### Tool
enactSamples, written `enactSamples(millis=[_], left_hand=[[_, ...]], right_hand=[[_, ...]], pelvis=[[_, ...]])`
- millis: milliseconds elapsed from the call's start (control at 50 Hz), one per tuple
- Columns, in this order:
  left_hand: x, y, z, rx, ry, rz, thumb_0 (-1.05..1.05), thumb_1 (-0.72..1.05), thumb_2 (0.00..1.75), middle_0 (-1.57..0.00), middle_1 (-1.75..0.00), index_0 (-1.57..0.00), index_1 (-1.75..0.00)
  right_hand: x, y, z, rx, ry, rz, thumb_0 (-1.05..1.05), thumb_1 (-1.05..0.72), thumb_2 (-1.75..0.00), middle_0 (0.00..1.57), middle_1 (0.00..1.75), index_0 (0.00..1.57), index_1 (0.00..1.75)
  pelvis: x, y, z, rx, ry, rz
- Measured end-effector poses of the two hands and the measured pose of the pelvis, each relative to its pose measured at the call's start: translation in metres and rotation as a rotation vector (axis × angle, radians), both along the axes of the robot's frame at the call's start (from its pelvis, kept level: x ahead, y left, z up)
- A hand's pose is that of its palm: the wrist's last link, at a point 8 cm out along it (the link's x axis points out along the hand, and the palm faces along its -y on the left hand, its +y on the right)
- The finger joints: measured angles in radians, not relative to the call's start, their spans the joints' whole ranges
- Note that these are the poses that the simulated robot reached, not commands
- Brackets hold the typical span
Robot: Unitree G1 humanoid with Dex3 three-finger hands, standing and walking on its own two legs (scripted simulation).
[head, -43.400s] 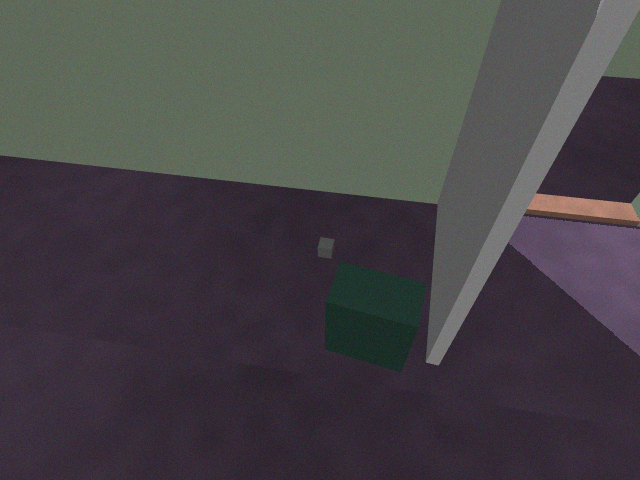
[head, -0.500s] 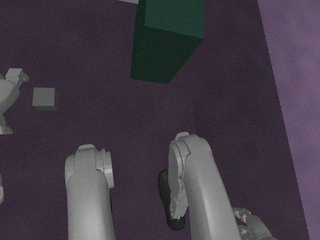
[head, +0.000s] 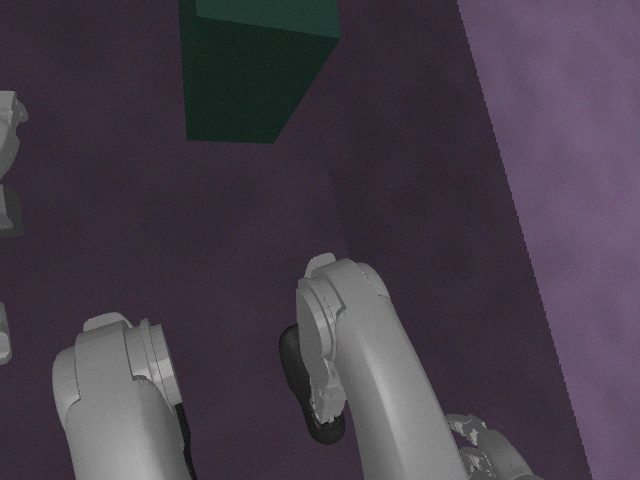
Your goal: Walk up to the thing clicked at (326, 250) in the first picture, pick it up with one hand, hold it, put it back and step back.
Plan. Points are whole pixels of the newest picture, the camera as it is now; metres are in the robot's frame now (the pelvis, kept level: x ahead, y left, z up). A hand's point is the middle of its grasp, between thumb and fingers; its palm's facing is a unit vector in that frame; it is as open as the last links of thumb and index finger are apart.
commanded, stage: rest palm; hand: left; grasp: from above
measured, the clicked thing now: out of the picture +0.47 +0.31 -0.29
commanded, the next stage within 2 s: none
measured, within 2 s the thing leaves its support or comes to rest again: neither
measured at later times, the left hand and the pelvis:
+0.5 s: hand out of the picture +0.43 +0.31 -0.22, palm faces -0.53 -0.12 -0.84, open 13.7 cm; pelvis -0.01 +0.00 +0.00, yaw -1 degrees
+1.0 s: hand out of the picture +0.48 +0.31 -0.25, palm faces -0.45 -0.07 -0.89, open 13.6 cm; pelvis +0.00 +0.01 -0.01, yaw -3 degrees
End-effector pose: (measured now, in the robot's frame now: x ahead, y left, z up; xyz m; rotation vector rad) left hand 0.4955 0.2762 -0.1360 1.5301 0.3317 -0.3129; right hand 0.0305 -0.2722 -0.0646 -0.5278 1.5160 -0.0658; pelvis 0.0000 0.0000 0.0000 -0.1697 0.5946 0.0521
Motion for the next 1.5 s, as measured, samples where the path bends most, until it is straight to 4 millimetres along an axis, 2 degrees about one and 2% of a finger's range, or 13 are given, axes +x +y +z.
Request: enactSamples(millis=[60, 140, 220, 320, 440, 520, 720, 820, 960, 1060, 1260, 1380, 1500], left_hand=[[0.006, 0.002, 0.004, 0.027, -0.02, 0.036, 0.0, -0.44, 0.91, -0.06, -1.06, -0.12, -0.99], [0.004, 0.017, 0.014, 0.071, 0.003, 0.103, 0.01, -0.43, 0.89, -0.06, -1.07, -0.12, -1.0], [-0.009, 0.037, 0.016, 0.092, 0.101, 0.155, 0.01, -0.43, 0.89, -0.05, -1.07, -0.12, -0.99], [-0.031, 0.049, 0.001, 0.032, 0.223, 0.145, 0.0, -0.42, 0.88, -0.05, -1.06, -0.12, -0.98], [-0.049, 0.045, -0.027, -0.106, 0.216, 0.029, 0.0, -0.4, 0.87, -0.06, -1.04, -0.13, -0.96], [-0.053, 0.042, -0.032, -0.137, 0.127, -0.052, 0.0, -0.4, 0.87, -0.04, -1.02, -0.13, -0.95], [-0.056, 0.03, -0.039, -0.019, -0.013, -0.083, 0.0, -0.39, 0.86, -0.05, -1.02, -0.13, -0.95], [-0.043, 0.027, -0.043, 0.043, -0.025, 0.018, 0.0, -0.39, 0.85, -0.05, -1.05, -0.13, -0.97], [-0.015, 0.035, -0.05, 0.039, 0.028, 0.194, 0.0, -0.4, 0.85, -0.05, -1.08, -0.13, -1.0], [-0.009, 0.041, -0.058, 0.046, 0.119, 0.212, 0.0, -0.4, 0.85, -0.05, -1.1, -0.13, -1.01], [-0.033, 0.04, -0.065, -0.069, 0.168, 0.088, 0.0, -0.4, 0.85, -0.06, -1.07, -0.13, -0.99], [-0.047, 0.038, -0.056, -0.102, 0.097, -0.014, 0.0, -0.39, 0.86, -0.07, -1.04, -0.14, -0.97], [-0.055, 0.039, -0.052, -0.046, 0.036, -0.057, 0.0, -0.38, 0.86, -0.06, -1.05, -0.13, -0.97]], right_hand=[[-0.01, 0.002, 0.0, 0.017, 0.016, -0.029, 0.0, -0.91, -0.89, 0.2, 0.3, 0.2, 0.3], [-0.015, 0.006, -0.003, 0.049, 0.028, -0.052, 0.0, -0.91, -0.89, 0.2, 0.3, 0.2, 0.3], [-0.01, 0.009, -0.007, 0.074, 0.025, -0.043, 0.0, -0.91, -0.89, 0.2, 0.3, 0.2, 0.3], [0.003, 0.011, -0.007, 0.07, 0.021, 0.02, 0.0, -0.91, -0.89, 0.2, 0.3, 0.2, 0.3], [0.019, 0.007, 0.005, 0.015, 0.049, 0.134, 0.0, -0.91, -0.89, 0.2, 0.3, 0.2, 0.3], [0.027, 0.003, 0.013, -0.037, 0.064, 0.178, 0.0, -0.9, -0.89, 0.2, 0.3, 0.2, 0.3], [0.041, 0.004, 0.015, -0.061, -0.013, 0.217, 0.0, -0.91, -0.9, 0.2, 0.3, 0.2, 0.3], [0.035, 0.012, 0.005, -0.001, -0.047, 0.207, 0.0, -0.91, -0.9, 0.2, 0.3, 0.2, 0.3], [0.012, 0.021, -0.003, 0.077, -0.023, 0.157, 0.0, -0.91, -0.9, 0.2, 0.3, 0.2, 0.3], [-0.004, 0.024, -0.003, 0.099, 0.034, 0.11, 0.0, -0.92, -0.9, 0.2, 0.3, 0.2, 0.3], [-0.009, 0.011, 0.014, 0.044, 0.113, 0.163, 0.0, -0.91, -0.9, 0.2, 0.3, 0.2, 0.3], [0.001, 0.003, 0.025, -0.029, 0.09, 0.226, 0.0, -0.91, -0.9, 0.2, 0.3, 0.2, 0.3], [0.017, 0.009, 0.026, -0.062, 0.026, 0.259, 0.0, -0.91, -0.9, 0.2, 0.3, 0.2, 0.3]], pelvis=[[0.001, -0.001, 0.001, 0.003, 0.007, -0.004], [0.001, -0.001, 0.004, 0.007, 0.012, -0.005], [0.0, 0.0, 0.007, 0.006, 0.01, -0.001], [-0.004, 0.001, 0.008, -0.001, -0.012, 0.007], [-0.008, 0.003, 0.005, -0.03, -0.059, 0.003], [-0.008, 0.004, 0.002, -0.04, -0.082, 0.0], [-0.006, 0.01, -0.007, -0.056, -0.075, -0.016], [-0.007, 0.012, -0.013, -0.055, -0.064, -0.019], [-0.004, 0.009, -0.016, -0.048, -0.049, -0.023], [0.002, 0.007, -0.012, -0.048, -0.037, -0.023], [-0.006, 0.004, -0.004, -0.062, -0.089, -0.025], [-0.012, 0.006, -0.007, -0.072, -0.129, -0.032], [-0.012, 0.012, -0.008, -0.087, -0.127, -0.036]])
